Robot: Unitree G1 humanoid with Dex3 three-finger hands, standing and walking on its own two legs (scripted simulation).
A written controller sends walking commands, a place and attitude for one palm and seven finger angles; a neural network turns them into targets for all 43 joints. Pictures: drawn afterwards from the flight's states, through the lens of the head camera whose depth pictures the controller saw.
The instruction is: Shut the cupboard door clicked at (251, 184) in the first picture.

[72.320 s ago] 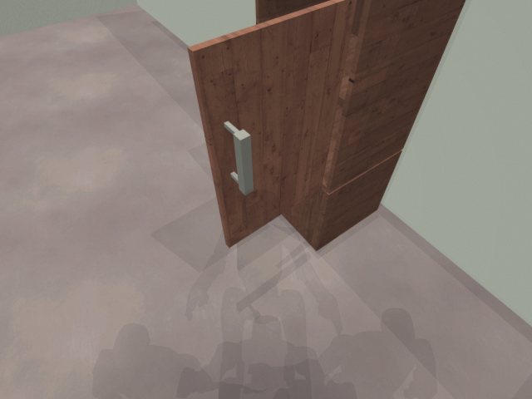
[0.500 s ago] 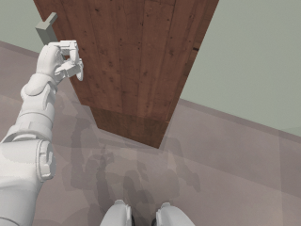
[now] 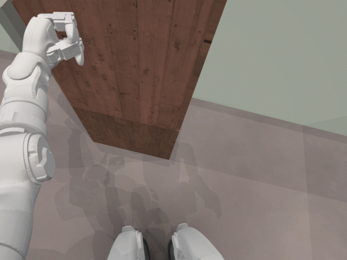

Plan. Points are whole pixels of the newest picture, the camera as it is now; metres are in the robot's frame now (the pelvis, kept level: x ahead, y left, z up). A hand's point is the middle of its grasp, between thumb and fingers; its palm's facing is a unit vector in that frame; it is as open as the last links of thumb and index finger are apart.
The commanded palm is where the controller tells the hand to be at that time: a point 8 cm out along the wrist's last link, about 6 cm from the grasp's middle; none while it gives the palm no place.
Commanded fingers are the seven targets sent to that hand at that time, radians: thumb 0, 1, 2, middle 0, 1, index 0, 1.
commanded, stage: push the door shut along its arc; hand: left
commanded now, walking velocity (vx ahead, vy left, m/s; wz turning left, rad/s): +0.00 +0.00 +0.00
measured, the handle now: (28, 32) +0.60 +0.22 +0.10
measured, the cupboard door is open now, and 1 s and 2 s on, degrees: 0 0 0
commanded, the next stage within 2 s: pull the fist back off the door in 0.22 s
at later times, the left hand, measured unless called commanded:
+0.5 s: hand (78, 43) +0.56 +0.13 +0.10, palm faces +0.11 -0.99 +0.12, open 2.9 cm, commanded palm +0.55 +0.13 +0.10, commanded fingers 0.00 0.90 0.90 -1.30 -1.50 -1.30 -1.50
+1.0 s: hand (92, 62) +0.51 +0.10 +0.10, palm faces +0.15 -0.99 -0.04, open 3.1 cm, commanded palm +0.46 +0.14 +0.10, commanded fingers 0.00 0.90 0.90 -1.30 -1.50 -1.30 -1.50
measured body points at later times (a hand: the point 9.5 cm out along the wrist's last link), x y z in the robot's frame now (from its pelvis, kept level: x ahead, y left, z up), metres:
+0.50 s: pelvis +0.00 -0.02 -0.01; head +0.14 +0.01 +0.42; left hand +0.55 +0.18 +0.10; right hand +0.00 -0.29 -0.11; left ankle +0.02 +0.06 -0.66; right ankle -0.01 -0.11 -0.66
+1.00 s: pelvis +0.00 -0.04 +0.02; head +0.11 -0.04 +0.46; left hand +0.50 +0.15 +0.10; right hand -0.04 -0.29 -0.10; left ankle +0.02 +0.06 -0.66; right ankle -0.01 -0.11 -0.66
